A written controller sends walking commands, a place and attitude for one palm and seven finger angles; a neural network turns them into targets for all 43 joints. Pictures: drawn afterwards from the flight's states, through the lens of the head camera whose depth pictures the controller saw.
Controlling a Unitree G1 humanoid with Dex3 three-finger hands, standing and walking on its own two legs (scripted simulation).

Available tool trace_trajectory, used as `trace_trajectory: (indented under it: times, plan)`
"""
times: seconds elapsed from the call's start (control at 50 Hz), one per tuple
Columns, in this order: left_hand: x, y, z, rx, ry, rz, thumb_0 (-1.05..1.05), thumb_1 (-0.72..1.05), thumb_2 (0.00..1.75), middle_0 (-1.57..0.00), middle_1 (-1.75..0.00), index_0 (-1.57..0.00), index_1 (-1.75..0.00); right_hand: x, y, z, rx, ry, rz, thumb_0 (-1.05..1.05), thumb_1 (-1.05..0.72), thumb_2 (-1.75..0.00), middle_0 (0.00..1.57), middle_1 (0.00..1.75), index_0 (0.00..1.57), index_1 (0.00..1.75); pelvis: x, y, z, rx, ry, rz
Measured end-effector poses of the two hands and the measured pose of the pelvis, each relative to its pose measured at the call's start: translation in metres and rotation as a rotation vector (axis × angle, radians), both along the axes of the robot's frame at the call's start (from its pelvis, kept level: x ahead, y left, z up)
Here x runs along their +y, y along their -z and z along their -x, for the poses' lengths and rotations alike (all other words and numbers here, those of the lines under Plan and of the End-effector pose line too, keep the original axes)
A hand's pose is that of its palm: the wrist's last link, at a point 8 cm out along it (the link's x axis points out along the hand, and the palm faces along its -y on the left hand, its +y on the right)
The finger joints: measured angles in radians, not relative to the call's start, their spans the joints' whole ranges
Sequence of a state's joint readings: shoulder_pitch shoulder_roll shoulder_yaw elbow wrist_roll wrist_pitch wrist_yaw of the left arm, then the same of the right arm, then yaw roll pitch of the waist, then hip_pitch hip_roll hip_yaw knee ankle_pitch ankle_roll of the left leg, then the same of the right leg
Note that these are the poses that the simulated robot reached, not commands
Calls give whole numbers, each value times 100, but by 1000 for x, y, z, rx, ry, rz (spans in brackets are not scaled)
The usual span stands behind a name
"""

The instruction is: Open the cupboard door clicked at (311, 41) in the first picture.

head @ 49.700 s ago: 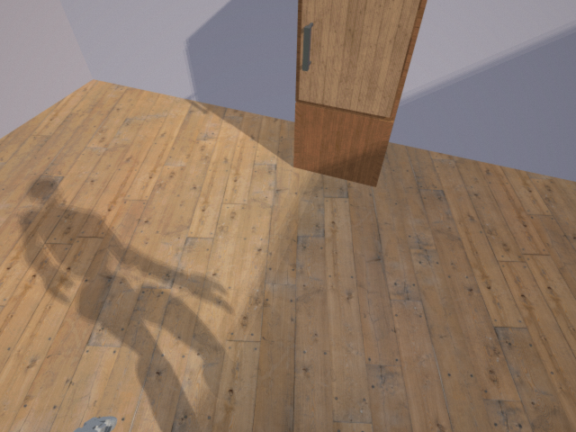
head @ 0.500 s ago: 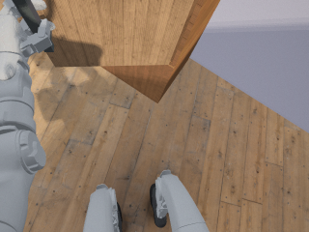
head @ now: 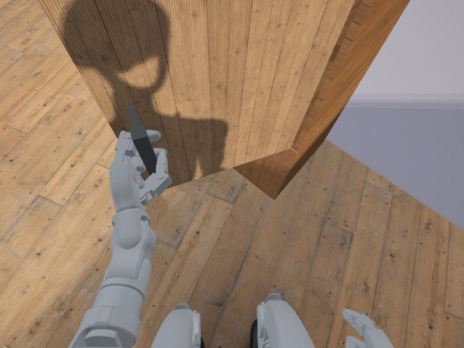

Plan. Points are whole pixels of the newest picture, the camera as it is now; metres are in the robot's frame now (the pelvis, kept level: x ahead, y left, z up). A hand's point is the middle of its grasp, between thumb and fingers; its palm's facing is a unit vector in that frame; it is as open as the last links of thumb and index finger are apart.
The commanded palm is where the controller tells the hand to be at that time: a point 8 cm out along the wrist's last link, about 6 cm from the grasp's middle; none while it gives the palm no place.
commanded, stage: pull the door open along its arc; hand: left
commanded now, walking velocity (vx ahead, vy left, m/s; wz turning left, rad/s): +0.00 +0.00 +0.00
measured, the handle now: (146, 149) +0.45 +0.15 +0.01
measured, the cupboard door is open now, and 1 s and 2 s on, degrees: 62 82 81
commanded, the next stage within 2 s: open thumb and fingers to let go in 0.28 s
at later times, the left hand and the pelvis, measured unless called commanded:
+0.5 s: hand (214, 225) +0.31 +0.03 +0.01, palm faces +0.38 -0.93 -0.03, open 6.1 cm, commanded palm +0.26 +0.09 +0.01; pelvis -0.01 -0.05 -0.01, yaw +5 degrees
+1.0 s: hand (209, 223) +0.31 +0.04 +0.01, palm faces +0.38 -0.93 -0.02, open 13.8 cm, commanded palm +0.27 +0.09 +0.01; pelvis -0.03 -0.05 -0.01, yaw +4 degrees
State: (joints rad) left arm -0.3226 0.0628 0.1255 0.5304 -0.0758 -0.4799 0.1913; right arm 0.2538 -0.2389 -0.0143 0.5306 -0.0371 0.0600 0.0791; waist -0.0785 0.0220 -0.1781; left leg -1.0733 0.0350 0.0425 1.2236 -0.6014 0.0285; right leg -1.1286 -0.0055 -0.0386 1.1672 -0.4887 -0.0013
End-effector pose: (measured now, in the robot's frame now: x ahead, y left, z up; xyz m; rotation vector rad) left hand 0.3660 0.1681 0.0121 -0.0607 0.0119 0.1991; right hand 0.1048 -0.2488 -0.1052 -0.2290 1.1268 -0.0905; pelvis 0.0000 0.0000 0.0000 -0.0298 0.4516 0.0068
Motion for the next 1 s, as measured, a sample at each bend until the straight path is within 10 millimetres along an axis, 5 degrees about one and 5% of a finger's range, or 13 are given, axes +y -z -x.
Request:
trace_trajectory:
  times: [0.18,0.38,0.58,0.8,1.0]
  plan:
    - [-50,-4,65,28,-126,-24,1,66,73,-32,-129,-35,-131,21,-5,-66,-162,-105,-65,0,-91,-90,20,30,20,29,-14,-3,-2,-43,-12,-23]
    - [-88,-6,103,29,-139,-73,1,63,72,-33,-129,-34,-132,24,-2,-91,-262,-172,-101,0,-91,-90,20,30,21,30,-37,0,0,-69,-45,-41]
    - [-91,-1,95,31,-209,-91,1,59,76,-36,-131,-37,-132,-8,18,-63,-214,-156,-64,0,-91,-90,20,30,21,30,-54,8,15,-74,-61,-61]
    - [-86,-1,93,12,-202,-83,1,0,52,-33,-125,-34,-125,-38,21,-20,-142,-101,-8,1,-91,-90,20,30,20,29,-57,7,26,-81,-60,-64]
    - [-87,0,93,7,-185,-76,0,-41,34,-29,-109,-29,-109,-26,19,-11,-145,-95,-11,1,-91,-90,20,30,20,29,-46,7,32,-88,-51,-56]
